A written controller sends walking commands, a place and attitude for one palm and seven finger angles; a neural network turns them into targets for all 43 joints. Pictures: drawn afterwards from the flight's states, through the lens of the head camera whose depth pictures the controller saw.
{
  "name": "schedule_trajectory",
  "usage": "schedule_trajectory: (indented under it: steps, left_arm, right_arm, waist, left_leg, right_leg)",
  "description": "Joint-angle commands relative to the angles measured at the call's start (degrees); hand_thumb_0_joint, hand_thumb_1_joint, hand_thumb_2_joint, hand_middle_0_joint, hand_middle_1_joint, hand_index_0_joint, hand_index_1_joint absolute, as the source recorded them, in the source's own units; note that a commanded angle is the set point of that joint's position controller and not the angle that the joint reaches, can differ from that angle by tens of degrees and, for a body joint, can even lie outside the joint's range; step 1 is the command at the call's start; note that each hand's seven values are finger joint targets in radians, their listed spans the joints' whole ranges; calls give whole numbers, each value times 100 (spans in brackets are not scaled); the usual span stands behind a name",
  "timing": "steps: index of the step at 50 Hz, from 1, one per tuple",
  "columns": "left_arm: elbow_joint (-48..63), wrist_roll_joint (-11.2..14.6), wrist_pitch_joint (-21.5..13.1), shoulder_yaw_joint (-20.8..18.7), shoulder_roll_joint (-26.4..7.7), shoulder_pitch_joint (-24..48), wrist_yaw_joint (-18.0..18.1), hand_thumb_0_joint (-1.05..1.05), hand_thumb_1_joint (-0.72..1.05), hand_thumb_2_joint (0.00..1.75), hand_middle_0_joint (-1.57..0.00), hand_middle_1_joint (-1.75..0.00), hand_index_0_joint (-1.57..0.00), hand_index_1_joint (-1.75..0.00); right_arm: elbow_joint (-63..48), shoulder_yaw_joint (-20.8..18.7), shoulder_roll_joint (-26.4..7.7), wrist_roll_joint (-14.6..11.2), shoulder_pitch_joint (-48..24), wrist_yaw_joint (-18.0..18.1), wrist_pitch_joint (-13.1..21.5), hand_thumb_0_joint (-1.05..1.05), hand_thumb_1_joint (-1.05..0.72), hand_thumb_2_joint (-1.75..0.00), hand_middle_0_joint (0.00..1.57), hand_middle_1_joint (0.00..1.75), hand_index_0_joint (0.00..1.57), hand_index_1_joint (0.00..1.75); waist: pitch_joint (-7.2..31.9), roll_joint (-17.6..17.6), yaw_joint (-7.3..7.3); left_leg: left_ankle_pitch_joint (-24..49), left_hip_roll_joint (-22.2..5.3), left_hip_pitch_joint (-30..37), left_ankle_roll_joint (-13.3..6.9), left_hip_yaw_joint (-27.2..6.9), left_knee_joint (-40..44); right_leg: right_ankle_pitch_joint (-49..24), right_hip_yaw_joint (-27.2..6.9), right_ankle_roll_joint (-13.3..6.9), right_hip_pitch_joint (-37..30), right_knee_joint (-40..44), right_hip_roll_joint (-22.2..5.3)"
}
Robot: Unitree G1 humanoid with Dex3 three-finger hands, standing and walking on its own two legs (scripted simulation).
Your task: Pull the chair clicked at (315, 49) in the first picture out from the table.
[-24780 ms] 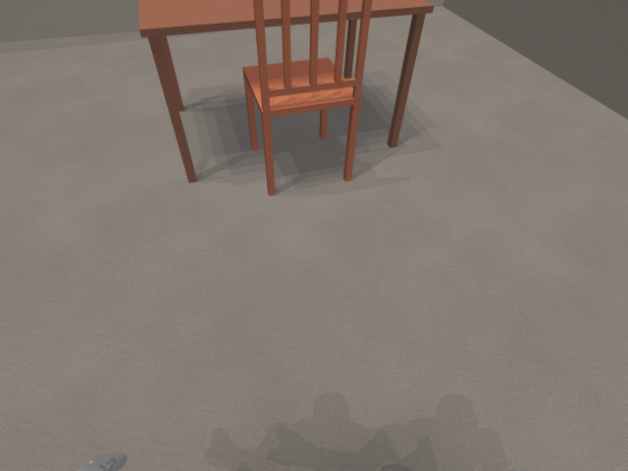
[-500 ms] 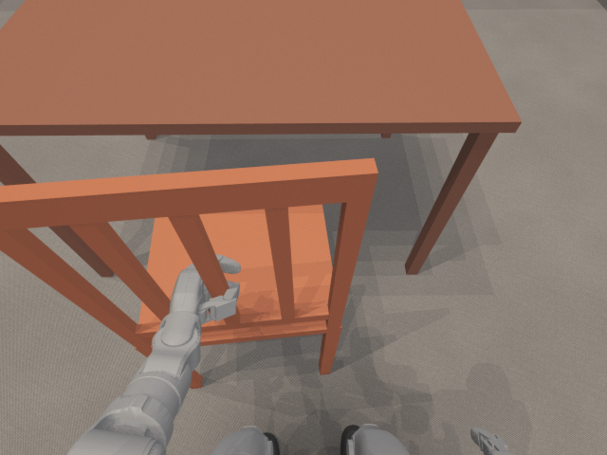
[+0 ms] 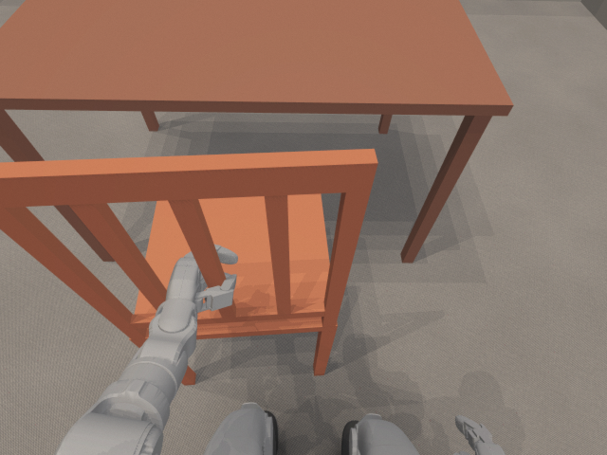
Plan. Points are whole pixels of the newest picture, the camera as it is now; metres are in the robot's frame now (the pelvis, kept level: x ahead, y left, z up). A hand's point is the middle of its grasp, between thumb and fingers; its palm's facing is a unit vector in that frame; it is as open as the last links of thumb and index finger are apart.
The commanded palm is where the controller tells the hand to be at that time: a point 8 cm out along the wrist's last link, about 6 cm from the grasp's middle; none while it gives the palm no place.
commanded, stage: step backward, pulling the chair out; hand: left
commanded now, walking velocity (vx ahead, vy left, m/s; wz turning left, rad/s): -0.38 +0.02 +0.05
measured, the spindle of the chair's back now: (211, 268) +0.36 +0.16 -0.03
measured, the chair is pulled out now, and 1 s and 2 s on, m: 0.21 0.37 0.64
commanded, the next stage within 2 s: stop walking, hand still on the chair in 1.56 s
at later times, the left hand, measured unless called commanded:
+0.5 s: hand (217, 316) +0.30 +0.14 -0.05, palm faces +0.02 -0.99 -0.16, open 5.7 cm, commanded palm +0.29 +0.19 -0.05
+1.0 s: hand (196, 407) +0.18 +0.15 -0.05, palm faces +0.03 -0.98 -0.19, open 5.8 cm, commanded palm +0.18 +0.20 -0.05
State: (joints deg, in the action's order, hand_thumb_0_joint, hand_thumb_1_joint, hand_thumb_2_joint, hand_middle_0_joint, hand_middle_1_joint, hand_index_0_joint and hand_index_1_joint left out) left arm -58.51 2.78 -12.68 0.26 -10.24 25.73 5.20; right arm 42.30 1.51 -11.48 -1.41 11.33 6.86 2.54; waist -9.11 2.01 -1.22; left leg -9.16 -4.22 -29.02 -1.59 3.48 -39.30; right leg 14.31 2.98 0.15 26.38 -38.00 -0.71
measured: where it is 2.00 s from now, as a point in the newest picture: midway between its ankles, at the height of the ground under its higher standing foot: outside the picture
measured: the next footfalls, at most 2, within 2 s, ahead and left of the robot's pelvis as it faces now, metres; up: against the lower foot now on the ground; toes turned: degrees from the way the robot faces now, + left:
left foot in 0.28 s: +0.02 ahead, +0.17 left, +0.00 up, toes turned +2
right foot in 0.44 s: -0.02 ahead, -0.12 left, +0.00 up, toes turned -1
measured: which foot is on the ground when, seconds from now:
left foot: down 0.00-0.08, up 0.10-0.26, down 0.28-0.92, up 0.94-1.00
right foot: down 0.00-0.30, up 0.32-0.42, down 0.44-1.00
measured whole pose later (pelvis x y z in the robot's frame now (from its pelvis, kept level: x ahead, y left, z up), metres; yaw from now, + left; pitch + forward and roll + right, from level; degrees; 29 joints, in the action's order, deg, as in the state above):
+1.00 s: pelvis -0.15 +0.00 +0.01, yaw +1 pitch -1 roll -1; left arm -55.1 1.5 -13.5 -1.3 -9.5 22.6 4.2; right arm 44.8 -0.2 -11.9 -1.2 8.4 5.5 0.8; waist -10.8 1.6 -1.3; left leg -23.1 -2.1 -30.2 2.3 -4.4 -52.1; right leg 9.7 2.2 -0.1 22.4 -32.9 -0.7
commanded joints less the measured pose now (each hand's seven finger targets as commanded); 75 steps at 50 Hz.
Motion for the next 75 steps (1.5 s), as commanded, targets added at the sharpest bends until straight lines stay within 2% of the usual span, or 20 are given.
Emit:
schedule_trajectory:
  steps: [1,6,12,17,20,22,24,25,30,32,34,36,43,47,55,60,64,70,73,75]
  left_arm:
    - [1125,-192,-438,-272,-986,1451,168,0,90,90,-50,-145,-50,-145]
    - [978,-288,-300,-434,-1177,1346,299,0,90,90,-50,-145,-50,-145]
    - [957,-249,-205,-492,-1013,1164,202,0,90,90,-50,-145,-50,-145]
    - [2009,-299,-287,-5,-439,1800,15,0,90,90,-50,-145,-50,-145]
    - [1659,-325,-324,-46,-314,1605,55,0,90,90,-50,-145,-50,-145]
    - [1303,-311,-363,-84,-435,1684,86,0,90,90,-50,-145,-50,-145]
    - [954,-339,-395,-207,-688,1837,81,0,90,90,-50,-145,-50,-145]
    - [919,-350,-301,-391,-908,1821,80,0,90,90,-50,-145,-50,-145]
    - [1543,-249,-204,-240,-849,1399,125,0,90,90,-50,-145,-50,-145]
    - [1859,-181,-169,-70,-581,1218,116,0,90,90,-50,-145,-50,-145]
    - [1888,-177,-250,142,-253,1210,5,0,90,90,-50,-145,-50,-145]
    - [2317,-238,-258,117,-380,1308,4,0,90,90,-50,-145,-50,-145]
    - [1931,-333,-440,44,-583,1437,-47,0,90,90,-50,-145,-50,-145]
    - [1251,-345,-270,-364,-1312,1573,91,0,90,90,-50,-145,-50,-145]
    - [776,-221,-221,-268,-821,1358,82,0,90,90,-50,-145,-50,-145]
    - [1595,-255,-298,75,-382,2283,-26,0,90,90,-50,-145,-50,-145]
    - [1225,-244,-326,-9,-307,1868,26,0,90,90,-50,-145,-50,-145]
    - [1152,-450,-588,-225,-879,1814,3,0,90,90,-50,-145,-50,-145]
    - [824,-355,-431,-619,-1403,1609,36,0,90,90,-50,-145,-50,-145]
    - [901,-318,-324,-645,-1368,1507,22,0,90,90,-50,-145,-50,-145]
  right_arm:
    - [-560,-438,-1119,74,79,81,206,0,-90,-90,20,30,20,30]
    - [-357,-399,-994,91,-73,28,133,0,-90,-90,20,30,20,30]
    - [-152,-286,-1035,47,238,-3,244,0,-90,-90,20,30,20,30]
    - [-514,-425,-1034,246,59,-108,128,0,-90,-90,20,30,20,30]
    - [-357,-551,-1076,192,397,-247,120,0,-90,-90,20,30,20,30]
    - [-271,-552,-1108,59,609,-255,121,0,-90,-90,20,30,20,30]
    - [-309,-513,-1032,33,441,-163,136,0,-90,-90,20,30,20,30]
    - [-298,-493,-1011,37,279,-115,116,0,-90,-90,20,30,20,30]
    - [-422,-279,-941,73,-68,31,-89,0,-90,-90,20,30,20,30]
    - [-658,-377,-1186,92,-129,-2,-151,0,-90,-90,20,30,20,30]
    - [-695,-414,-1075,71,44,-168,-188,0,-90,-90,20,30,20,30]
    - [-768,-402,-1024,214,-242,-157,-119,0,-90,-90,20,30,20,30]
    - [-505,-518,-1009,133,160,-137,35,0,-90,-90,20,30,20,30]
    - [-402,-568,-949,-25,-336,-10,34,0,-90,-90,20,30,20,30]
    - [-46,-283,-939,37,186,69,177,0,-90,-90,20,30,20,30]
    - [-357,-370,-941,277,-72,-51,107,0,-90,-90,20,30,20,30]
    - [-209,-612,-1133,135,365,-220,111,0,-90,-90,20,30,20,30]
    - [-206,-511,-1035,114,324,-203,50,0,-90,-90,20,30,20,30]
    - [-329,-580,-1009,-12,60,-54,-45,0,-90,-90,20,30,20,30]
    - [-503,-482,-925,-16,-268,-48,-79,0,-90,-90,20,30,20,30]
  waist:
    - [2096,287,-23]
    - [2337,-1144,77]
    - [2060,-1139,-59]
    - [2386,1784,-29]
    - [2448,874,6]
    - [3007,97,-84]
    - [2970,-989,-44]
    - [2912,-1077,23]
    - [2968,-514,-121]
    - [2843,357,-6]
    - [2490,312,-31]
    - [2252,1631,-29]
    - [2465,868,-202]
    - [2116,-1401,55]
    - [2281,-1299,10]
    - [2228,1822,-32]
    - [2273,898,-39]
    - [2796,756,-120]
    - [3066,-1301,-30]
    - [2825,-1077,159]
  left_leg:
    - [-2142,-664,232,-125,-1130,1046]
    - [-2042,429,927,360,-750,-2428]
    - [-1532,372,1180,283,-436,908]
    - [3345,-1410,1715,-492,-1823,1337]
    - [4981,-1300,2618,-268,-1514,95]
    - [4065,-754,2077,200,-903,-870]
    - [-1631,170,248,484,-751,-1650]
    - [-2363,128,-70,454,-1011,-1582]
    - [381,-22,1287,367,-659,983]
    - [3278,-1039,1627,-232,-1751,1223]
    - [2723,-1352,1623,-500,-1654,1397]
    - [1585,-1473,1105,-611,-1885,1761]
    - [1543,-1066,1831,-285,-1303,810]
    - [-2056,365,873,364,-664,-2030]
    - [-1159,254,1566,314,-370,1235]
    - [3223,-1739,1779,-724,-2015,1639]
    - [4840,-1493,3233,-481,-1620,700]
    - [3325,-969,2359,14,-966,233]
    - [-1244,20,880,465,-573,-818]
    - [-2043,178,461,407,-925,-1579]
  right_leg:
    - [1345,-1051,-364,-844,572,-639]
    - [1454,-2261,-1113,79,2332,-2291]
    - [-239,-939,-355,-903,1355,-1421]
    - [546,-271,24,-567,-1163,-312]
    - [-375,-308,-214,-788,367,-265]
    - [-3783,-571,-492,-2263,1117,-716]
    - [-6712,-1659,-1184,-3385,925,-2043]
    - [-6741,-1677,-1220,-3389,847,-2330]
    - [-4462,-730,-421,-2556,376,-1497]
    - [-2038,-269,34,-1732,-71,-517]
    - [714,-184,7,-1325,-103,-26]
    - [1378,-178,-65,-1149,-604,-36]
    - [-294,-280,-2,-1502,1203,-6]
    - [1015,-2249,-945,-350,2599,-2148]
    - [-429,-985,-307,-1096,1445,-1318]
    - [1268,-401,42,-288,-1619,-292]
    - [660,-351,-106,-236,71,-147]
    - [-2843,-576,-201,-2023,1485,-593]
    - [-4745,-1539,-785,-2650,1124,-1811]
    - [-3352,-1609,-926,-2146,1299,-2193]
